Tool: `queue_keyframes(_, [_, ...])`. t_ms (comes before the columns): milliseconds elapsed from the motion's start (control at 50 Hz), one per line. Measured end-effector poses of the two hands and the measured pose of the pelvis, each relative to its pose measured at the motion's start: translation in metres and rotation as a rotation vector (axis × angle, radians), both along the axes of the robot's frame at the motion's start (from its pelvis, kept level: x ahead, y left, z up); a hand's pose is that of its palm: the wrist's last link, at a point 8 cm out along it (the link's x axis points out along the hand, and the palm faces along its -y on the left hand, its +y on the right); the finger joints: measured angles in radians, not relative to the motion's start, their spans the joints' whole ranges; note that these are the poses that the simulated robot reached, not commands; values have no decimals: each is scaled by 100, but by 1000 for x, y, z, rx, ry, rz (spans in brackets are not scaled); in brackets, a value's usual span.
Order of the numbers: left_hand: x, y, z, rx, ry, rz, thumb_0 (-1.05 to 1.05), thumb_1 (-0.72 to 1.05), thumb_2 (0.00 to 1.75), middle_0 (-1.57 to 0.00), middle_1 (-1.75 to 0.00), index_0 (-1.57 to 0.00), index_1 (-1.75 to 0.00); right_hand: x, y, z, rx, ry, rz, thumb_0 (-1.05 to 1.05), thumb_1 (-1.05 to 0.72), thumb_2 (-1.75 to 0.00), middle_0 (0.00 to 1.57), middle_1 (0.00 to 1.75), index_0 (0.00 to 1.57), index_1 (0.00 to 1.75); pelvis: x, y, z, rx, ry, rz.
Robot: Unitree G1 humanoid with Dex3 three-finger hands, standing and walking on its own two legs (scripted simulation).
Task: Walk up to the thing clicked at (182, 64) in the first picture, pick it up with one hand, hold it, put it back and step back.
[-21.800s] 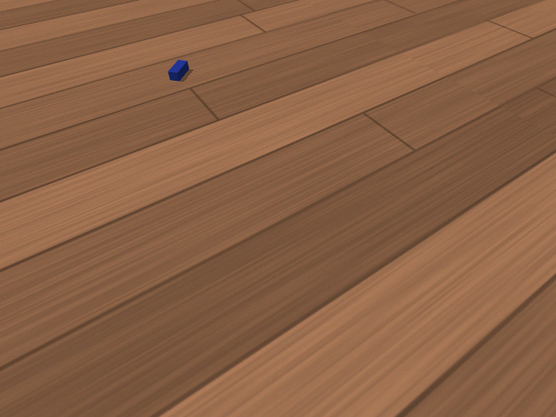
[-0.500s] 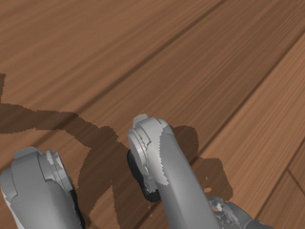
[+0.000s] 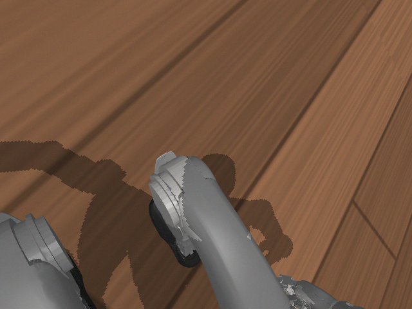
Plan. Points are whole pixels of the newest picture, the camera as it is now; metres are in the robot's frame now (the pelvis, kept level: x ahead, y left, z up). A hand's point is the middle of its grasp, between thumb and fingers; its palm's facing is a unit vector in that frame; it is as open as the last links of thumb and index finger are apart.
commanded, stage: rest palm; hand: left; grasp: from above
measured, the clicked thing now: out of the picture +0.45 +0.36 -0.30
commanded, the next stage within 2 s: close in 1.72 s
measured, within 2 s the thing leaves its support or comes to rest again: neither
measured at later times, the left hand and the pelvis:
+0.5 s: hand out of the picture +0.43 +0.36 -0.24, palm faces +0.06 -0.44 -0.89, open 14.3 cm; pelvis +0.00 +0.00 +0.00, yaw -1 degrees
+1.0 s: hand out of the picture +0.44 +0.36 -0.24, palm faces +0.07 -0.43 -0.90, open 14.2 cm; pelvis +0.00 +0.00 +0.00, yaw -1 degrees
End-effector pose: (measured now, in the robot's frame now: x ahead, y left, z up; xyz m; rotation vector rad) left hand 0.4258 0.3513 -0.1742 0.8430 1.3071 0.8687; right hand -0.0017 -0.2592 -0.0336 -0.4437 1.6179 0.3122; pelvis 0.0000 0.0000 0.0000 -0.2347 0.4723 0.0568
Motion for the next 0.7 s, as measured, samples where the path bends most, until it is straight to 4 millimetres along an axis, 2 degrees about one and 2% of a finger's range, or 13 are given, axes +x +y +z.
queue_keyframes(160, [-3, 9, -3, -1, 0, 9, 0, -56, 103, -10, -98, -6, -102, 3, 11, 0, 10, -14, 2, -1, -93, -91, 20, 30, 20, 30, 0, 3, -1, -15, -5, 2])
queue_keyframes(340, [-1, 17, -4, 11, 5, 9, 0, -55, 102, -10, -99, -6, -102, 12, 12, 1, 15, -20, 21, -1, -93, -91, 20, 30, 20, 30, 2, 5, 0, -23, 1, 3])
queue_keyframes(700, [6, 3, -20, 6, -2, 7, 0, -56, 104, -10, -98, -6, -103, 14, 4, 12, -5, 8, 52, -1, -93, -91, 19, 30, 20, 30, 2, 2, 1, -25, -2, -4])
